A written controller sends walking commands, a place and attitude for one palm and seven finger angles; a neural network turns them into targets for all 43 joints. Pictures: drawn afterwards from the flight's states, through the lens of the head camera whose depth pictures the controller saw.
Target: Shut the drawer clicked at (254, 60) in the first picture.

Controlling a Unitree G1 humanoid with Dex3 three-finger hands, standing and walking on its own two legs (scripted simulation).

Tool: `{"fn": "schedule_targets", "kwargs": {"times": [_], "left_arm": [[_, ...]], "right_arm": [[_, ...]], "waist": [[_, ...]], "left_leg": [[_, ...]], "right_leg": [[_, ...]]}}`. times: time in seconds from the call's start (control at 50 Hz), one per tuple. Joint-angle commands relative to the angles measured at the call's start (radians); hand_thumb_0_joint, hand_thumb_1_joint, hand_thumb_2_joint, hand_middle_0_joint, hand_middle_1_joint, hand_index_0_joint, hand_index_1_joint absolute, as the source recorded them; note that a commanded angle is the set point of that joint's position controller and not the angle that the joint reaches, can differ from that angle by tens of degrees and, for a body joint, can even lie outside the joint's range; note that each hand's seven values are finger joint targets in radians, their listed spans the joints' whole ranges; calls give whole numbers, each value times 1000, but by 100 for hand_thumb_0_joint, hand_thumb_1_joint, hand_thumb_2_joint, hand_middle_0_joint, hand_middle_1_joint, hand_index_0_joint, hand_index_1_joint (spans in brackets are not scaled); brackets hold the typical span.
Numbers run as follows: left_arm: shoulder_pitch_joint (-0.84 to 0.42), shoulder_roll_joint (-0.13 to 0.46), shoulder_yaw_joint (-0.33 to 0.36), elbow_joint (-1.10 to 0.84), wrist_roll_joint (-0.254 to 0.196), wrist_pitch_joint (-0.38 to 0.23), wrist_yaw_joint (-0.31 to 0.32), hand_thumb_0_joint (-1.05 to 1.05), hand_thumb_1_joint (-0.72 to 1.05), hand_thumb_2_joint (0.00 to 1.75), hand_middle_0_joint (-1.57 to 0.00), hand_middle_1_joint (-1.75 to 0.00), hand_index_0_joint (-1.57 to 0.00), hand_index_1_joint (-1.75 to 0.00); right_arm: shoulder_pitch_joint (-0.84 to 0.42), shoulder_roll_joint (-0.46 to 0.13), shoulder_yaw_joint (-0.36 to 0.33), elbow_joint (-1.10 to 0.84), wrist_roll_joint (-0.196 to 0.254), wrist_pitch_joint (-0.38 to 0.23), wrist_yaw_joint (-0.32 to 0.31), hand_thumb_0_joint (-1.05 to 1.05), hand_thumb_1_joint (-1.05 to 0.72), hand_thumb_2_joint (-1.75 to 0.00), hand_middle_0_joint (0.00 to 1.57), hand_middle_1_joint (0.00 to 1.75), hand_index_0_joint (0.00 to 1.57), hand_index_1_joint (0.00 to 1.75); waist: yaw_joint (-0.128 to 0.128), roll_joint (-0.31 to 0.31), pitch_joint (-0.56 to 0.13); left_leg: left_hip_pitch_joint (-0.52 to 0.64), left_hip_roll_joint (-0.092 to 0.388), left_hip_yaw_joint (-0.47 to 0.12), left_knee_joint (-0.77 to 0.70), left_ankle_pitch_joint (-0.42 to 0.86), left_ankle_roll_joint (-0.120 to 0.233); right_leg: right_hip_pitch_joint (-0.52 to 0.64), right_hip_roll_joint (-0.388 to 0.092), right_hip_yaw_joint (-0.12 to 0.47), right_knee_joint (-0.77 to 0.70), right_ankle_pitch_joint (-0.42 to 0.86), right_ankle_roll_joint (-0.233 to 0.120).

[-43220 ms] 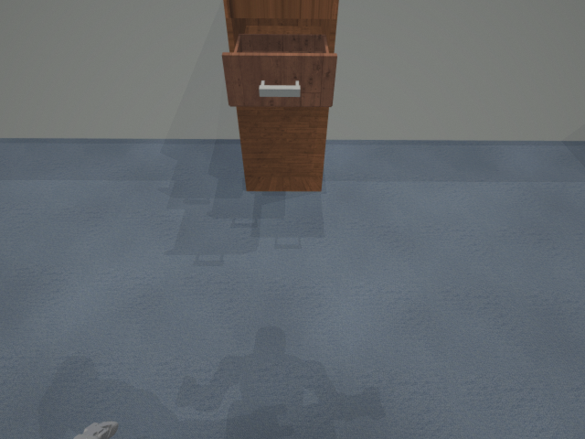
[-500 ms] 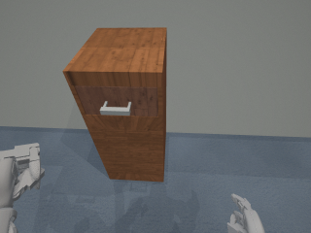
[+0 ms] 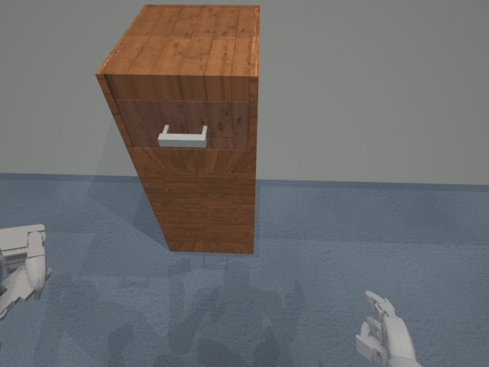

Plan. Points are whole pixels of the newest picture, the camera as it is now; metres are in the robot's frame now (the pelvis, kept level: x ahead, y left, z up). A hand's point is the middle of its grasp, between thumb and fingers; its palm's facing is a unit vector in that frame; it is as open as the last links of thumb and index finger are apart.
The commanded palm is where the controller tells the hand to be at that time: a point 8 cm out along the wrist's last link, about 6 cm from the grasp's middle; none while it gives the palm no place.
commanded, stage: step back with the hand held close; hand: left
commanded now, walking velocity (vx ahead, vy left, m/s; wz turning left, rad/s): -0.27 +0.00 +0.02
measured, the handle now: (184, 134) +0.66 +0.21 -0.04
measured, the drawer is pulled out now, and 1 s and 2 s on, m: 0.00 0.00 0.00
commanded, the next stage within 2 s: stop stepping back and stand still in 0.54 s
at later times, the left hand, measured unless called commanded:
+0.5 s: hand out of the picture +0.10 +0.24 +0.18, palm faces +0.36 -0.80 -0.48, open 3.2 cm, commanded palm +0.04 +0.27 +0.18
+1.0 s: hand out of the picture -0.01 +0.23 +0.17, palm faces +0.44 -0.80 -0.41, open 3.2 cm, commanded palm -0.05 +0.26 +0.18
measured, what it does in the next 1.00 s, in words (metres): walks backwards: right foot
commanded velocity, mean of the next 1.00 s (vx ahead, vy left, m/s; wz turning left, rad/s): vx -0.14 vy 0.02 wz -0.01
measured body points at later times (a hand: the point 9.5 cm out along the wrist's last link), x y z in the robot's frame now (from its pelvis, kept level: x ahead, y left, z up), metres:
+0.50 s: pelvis -0.09 -0.01 -0.01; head -0.06 +0.02 +0.44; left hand +0.07 +0.28 +0.20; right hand +0.07 -0.23 -0.08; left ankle +0.07 +0.09 -0.73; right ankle -0.23 -0.12 -0.71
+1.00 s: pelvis -0.18 -0.02 +0.01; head -0.21 -0.01 +0.46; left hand -0.04 +0.27 +0.19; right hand -0.06 -0.28 -0.08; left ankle -0.20 +0.12 -0.70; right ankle -0.18 -0.12 -0.73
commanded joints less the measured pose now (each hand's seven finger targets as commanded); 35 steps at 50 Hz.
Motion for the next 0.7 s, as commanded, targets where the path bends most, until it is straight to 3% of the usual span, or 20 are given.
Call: {"fn": "schedule_targets", "kwargs": {"times": [0.0, 0.1, 0.16, 0.2, 0.24, 0.26, 0.32, 0.36, 0.44, 0.46, 0.5, 0.52, 0.54, 0.56, 0.58, 0.6, 0.62, 0.64, 0.66, 0.68], "left_arm": [[-14, 134, 112, -202, 3, -76, 22, 0, 90, 90, -140, -160, -140, -160], [-67, 147, 88, -230, -2, -89, 52, 0, 90, 90, -140, -160, -140, -160], [-103, 159, 91, -243, -1, -85, 65, 0, 90, 90, -140, -160, -140, -160], [-89, 160, 95, -252, -2, -93, 68, 0, 90, 90, -140, -160, -140, -160], [-68, 158, 126, -264, 19, -105, 64, 0, 90, 90, -140, -160, -140, -160], [-90, 180, 139, -266, 31, -107, 57, 0, 90, 90, -140, -160, -140, -160], [-5, 183, 156, -242, 17, -120, 48, 0, 90, 90, -140, -160, -140, -160], [67, 178, 162, -249, -4, -121, 49, 0, 90, 90, -140, -160, -140, -160], [45, 169, 119, -302, -42, -131, 29, 0, 90, 90, -140, -160, -140, -160], [35, 180, 124, -305, -41, -140, 25, 0, 90, 90, -140, -160, -140, -160], [-38, 233, 155, -293, -38, -161, 27, 0, 90, 90, -140, -160, -140, -160], [-67, 267, 186, -290, -44, -167, 34, 0, 90, 90, -140, -160, -140, -160], [-87, 297, 224, -272, -41, -173, 36, 0, 90, 90, -140, -160, -140, -160], [-154, 241, 147, -316, -38, -167, 22, 0, 90, 90, -140, -160, -140, -160], [-90, 259, 181, -265, -43, -138, 16, 0, 90, 90, -140, -160, -140, -160], [-88, 230, 156, -268, -48, -117, 6, 0, 90, 90, -140, -160, -140, -160], [-74, 227, 153, -258, -49, -108, -1, 0, 90, 90, -140, -160, -140, -160], [-51, 186, 126, -227, -57, -111, -10, 0, 90, 90, -140, -160, -140, -160], [-1, 157, 109, -171, -44, -103, -11, 0, 90, 90, -140, -160, -140, -160], [56, 165, 141, -154, -44, -82, -5, 0, 90, 90, -140, -160, -140, -160]], "right_arm": [[-73, -137, -57, -153, -1, -75, -20, 0, -90, -90, 20, 30, 20, 30], [-38, -119, -57, -104, -11, -83, -17, 0, -90, -90, 20, 30, 20, 30], [-46, -121, -50, -93, -14, -82, -27, 0, -90, -90, 20, 30, 20, 30], [-54, -135, -46, -98, -10, -83, -35, 0, -90, -90, 20, 30, 20, 30], [-80, -152, -46, -118, -15, -102, -38, 0, -90, -90, 20, 30, 20, 30], [-80, -127, -51, -121, -16, -107, -37, 0, -90, -90, 20, 30, 20, 30], [-66, -119, -71, -110, -18, -127, -13, 0, -90, -90, 20, 30, 20, 30], [-72, -118, -73, -110, -17, -145, -3, 0, -90, -90, 20, 30, 20, 30], [-37, -103, -57, -35, -29, -159, 22, 0, -90, -90, 20, 30, 20, 30], [-25, -97, -55, -22, -31, -153, 25, 0, -90, -90, 20, 30, 20, 30], [-25, -82, -43, 4, -17, -128, 23, 0, -90, -90, 20, 30, 20, 30], [-63, -76, -32, -7, -21, -129, 10, 0, -90, -90, 20, 30, 20, 30], [-85, -76, -24, -21, -28, -140, -1, 0, -90, -90, 20, 30, 20, 30], [-79, -77, -37, -13, -8, -138, -10, 0, -90, -90, 20, 30, 20, 30], [-70, -113, -51, -39, -7, -128, -19, 0, -90, -90, 20, 30, 20, 30], [-76, -114, -51, -54, -4, -116, -22, 0, -90, -90, 20, 30, 20, 30], [-71, -122, -46, -57, -3, -113, -14, 0, -90, -90, 20, 30, 20, 30], [-41, -114, -49, -43, -2, -128, 8, 0, -90, -90, 20, 30, 20, 30], [-43, -117, -57, -41, -13, -145, 17, 0, -90, -90, 20, 30, 20, 30], [-43, -116, -55, -49, -18, -137, 20, 0, -90, -90, 20, 30, 20, 30]], "waist": [[-11, 7, -87], [-25, -160, -92], [-32, -95, -82], [-28, 50, -56], [-16, 288, -72], [-11, 270, -78], [3, 127, -135], [5, 167, -161], [-9, 210, -221], [-15, 170, -204], [-19, -87, -193], [-8, -131, -178], [-3, -111, -182], [-21, -224, -252], [-31, -195, -258], [-23, -95, -311], [-21, 51, -326], [-18, 190, -310], [-2, 229, -279], [8, 217, -235]], "left_leg": [[-252, 110, -149, -188, -350, 31], [103, 0, -74, 184, -219, -40], [123, 3, -88, 70, -199, -38], [4, 71, -198, -94, -299, -12], [-418, 253, -448, -450, -664, 75], [-495, 302, -528, -506, -666, 110], [-299, 277, -414, -393, -461, 112], [-191, 228, -329, -371, -380, 85], [76, 168, -233, -339, -155, -29], [136, 149, -187, -258, -8, -52], [254, 70, -90, 82, 46, -56], [213, 45, -54, 154, -27, -55], [194, 38, -26, 139, -16, -52], [205, 13, -11, 62, 87, -43], [308, 26, -8, -3, 430, -20], [444, 58, -47, -17, 720, 13], [534, 129, -140, -53, 925, 64], [518, 224, -213, -153, 882, 90], [417, 248, -250, -210, 522, 107], [215, 250, -267, -308, 94, 99]], "right_leg": [[215, 7, 106, -26, -46, -5], [-239, -162, 224, -298, -371, -98], [-243, -110, 141, -242, -325, -64], [-167, -25, 90, -120, -318, -28], [220, 119, 49, 305, -174, 11], [264, 131, 75, 490, -161, 11], [144, 123, 101, 512, -254, -10], [134, 126, 56, 369, -281, -18], [108, 116, 6, -111, -315, -58], [87, 69, 48, -256, -212, -71], [-117, -156, 267, -322, 104, -113], [-110, -197, 217, -279, 338, -94], [-63, -173, 153, -224, 491, -72], [64, -102, 89, -129, 682, -12], [32, -40, 44, -37, 778, 44], [4, 34, 12, 71, 713, 78], [-70, 96, 23, 194, 338, 76], [-85, 115, 55, 310, -210, 39], [-65, 120, 84, 340, -430, 11], [25, 110, 68, 307, -441, -10]]}}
